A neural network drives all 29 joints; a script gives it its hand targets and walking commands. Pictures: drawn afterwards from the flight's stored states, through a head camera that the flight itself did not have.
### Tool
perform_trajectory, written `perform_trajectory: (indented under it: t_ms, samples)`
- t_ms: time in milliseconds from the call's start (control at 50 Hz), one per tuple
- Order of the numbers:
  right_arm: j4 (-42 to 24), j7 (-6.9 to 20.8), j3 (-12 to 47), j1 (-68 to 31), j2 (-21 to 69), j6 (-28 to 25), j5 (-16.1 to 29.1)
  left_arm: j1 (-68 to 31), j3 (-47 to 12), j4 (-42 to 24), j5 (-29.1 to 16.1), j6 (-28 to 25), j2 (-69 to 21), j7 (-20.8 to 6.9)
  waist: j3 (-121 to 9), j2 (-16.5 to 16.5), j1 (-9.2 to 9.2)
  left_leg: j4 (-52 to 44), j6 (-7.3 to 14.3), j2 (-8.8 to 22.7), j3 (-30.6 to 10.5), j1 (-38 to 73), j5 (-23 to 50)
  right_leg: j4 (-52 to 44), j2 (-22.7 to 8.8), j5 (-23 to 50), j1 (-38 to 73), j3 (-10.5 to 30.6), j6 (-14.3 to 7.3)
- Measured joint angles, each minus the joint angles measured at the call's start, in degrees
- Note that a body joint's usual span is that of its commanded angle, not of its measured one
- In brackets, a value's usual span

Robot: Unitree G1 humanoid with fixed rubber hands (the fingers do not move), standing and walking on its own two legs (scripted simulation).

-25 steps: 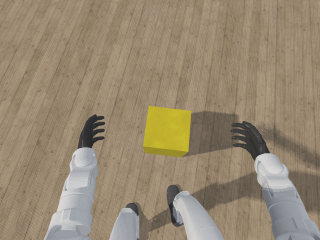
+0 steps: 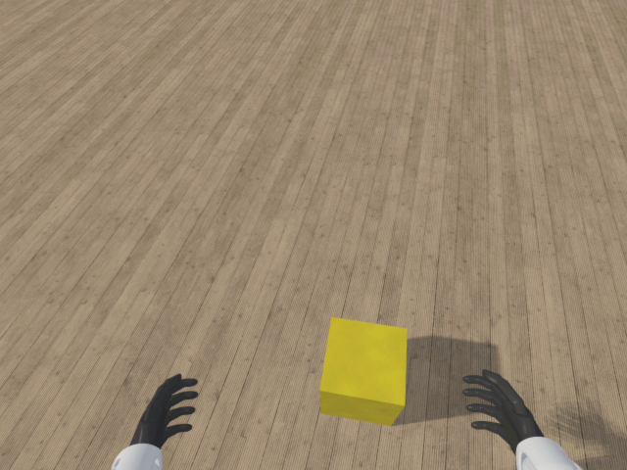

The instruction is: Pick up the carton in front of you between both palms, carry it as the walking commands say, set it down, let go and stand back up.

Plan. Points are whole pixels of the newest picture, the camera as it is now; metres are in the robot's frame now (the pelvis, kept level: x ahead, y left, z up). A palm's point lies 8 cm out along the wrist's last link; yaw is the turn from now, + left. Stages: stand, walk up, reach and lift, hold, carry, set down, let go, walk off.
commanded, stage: let go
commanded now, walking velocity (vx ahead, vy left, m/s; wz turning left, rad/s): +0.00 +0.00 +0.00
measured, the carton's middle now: (361, 372) +0.42 -0.11 -0.65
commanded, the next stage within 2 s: stand in 0.38 s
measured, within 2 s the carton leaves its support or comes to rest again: neither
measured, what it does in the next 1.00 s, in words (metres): stands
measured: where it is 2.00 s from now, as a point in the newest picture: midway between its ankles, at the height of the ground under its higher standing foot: outside the picture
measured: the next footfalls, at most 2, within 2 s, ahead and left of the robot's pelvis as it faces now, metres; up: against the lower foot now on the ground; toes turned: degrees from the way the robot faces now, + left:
none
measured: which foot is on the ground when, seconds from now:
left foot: down 0.00-1.00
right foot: down 0.00-1.00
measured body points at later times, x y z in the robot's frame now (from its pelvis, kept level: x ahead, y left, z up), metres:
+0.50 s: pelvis +0.02 +0.02 +0.00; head +0.03 +0.02 +0.45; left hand +0.21 +0.25 -0.08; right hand +0.17 -0.25 -0.07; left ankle -0.06 +0.12 -0.74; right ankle +0.01 -0.12 -0.74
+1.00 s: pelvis +0.00 -0.02 +0.00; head +0.00 -0.03 +0.45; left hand +0.11 +0.28 -0.10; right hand +0.14 -0.31 -0.11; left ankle -0.06 +0.12 -0.74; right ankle +0.01 -0.13 -0.74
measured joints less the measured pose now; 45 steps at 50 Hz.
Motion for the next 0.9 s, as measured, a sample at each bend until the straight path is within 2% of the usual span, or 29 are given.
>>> perform_trajectory:
  t_ms: [100,200,340,460,520,560,700,900]
  samples:
    - [0.83,-0.84,-1.16,-1.15,0.17,1.55,-1.94,1.96,-1.07,-1.09,-1.38,1.93,0.55,-0.55,-1.0,1.6,0.53,-0.84,1.26,-0.94,0.04,3.27,-0.76,-1.16,-0.96,-0.78,3.53,0.14,1.08]
    - [0.08,-0.86,-0.51,-0.58,0.99,2.63,-2.23,3.45,-2.38,-1.66,-3.03,2.88,1.62,-0.52,-1.89,1.25,0.53,-1.72,1.98,-1.41,0.45,4.43,-1.07,-1.88,-1.39,-1.14,4.51,0.6,1.6]
    - [0.79,-3.44,0.06,1.0,-0.58,2.9,-2.66,3.13,-2.96,3.08,-3.97,-1.04,0.8,3.1,-5.72,0.23,0.66,0.11,1.76,-0.65,1.4,0.37,-1.92,-1.32,-0.46,-0.75,0.61,1.49,0.92]
    - [0.89,-4.08,-0.07,1.63,-1.75,2.27,-1.7,0.83,-3.02,3.55,-3.55,-1.99,0.56,3.89,-7.12,-0.13,0.14,-0.4,1.17,-0.18,1.76,-1.77,-1.17,-2.19,-0.02,0.07,-1.5,1.89,1.05]
    - [4.87,-5.71,0.14,-0.48,-3.11,0.21,-2.99,-1.18,-3.04,7.97,-0.32,-1.94,2.32,4.21,-6.21,0.43,-1.02,1.39,0.16,-0.26,1.43,-2.96,-1.31,0.17,-0.12,-0.48,-2.84,1.48,1.04]
    - [7.23,-6.35,-0.04,-0.93,-4.26,-0.75,-3.52,-1.66,-2.6,10.65,0.87,-1.49,4.02,4.36,-5.32,0.72,-1.35,1.8,0.78,-0.71,1.24,-2.9,-1.64,2.43,-0.49,-1.52,-3.57,1.28,0.89]
    - [13.83,-5.78,0.02,0.18,-6.87,-3.11,-3.93,-0.82,-1.12,15.21,0.75,-2.5,8.19,3.95,-5.63,1.89,0.05,3.93,0.24,-0.91,0.15,-3.34,-2.12,6.11,-0.7,-3.33,-4.36,0.17,-0.03]
    - [17.35,-5.87,0.47,-0.71,-7.84,-4.43,-4.05,-0.35,-1.62,19.45,-0.01,-3.43,7.96,3.67,-6.08,1.35,1.03,2.42,-1.02,-0.46,-1.31,-2.0,-1.18,5.98,-0.48,-3.5,-3.23,-1.31,-1.16]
